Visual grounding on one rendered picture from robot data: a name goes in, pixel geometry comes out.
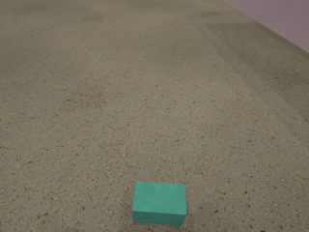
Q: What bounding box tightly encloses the carton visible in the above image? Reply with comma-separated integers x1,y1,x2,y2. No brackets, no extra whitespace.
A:
131,181,186,226

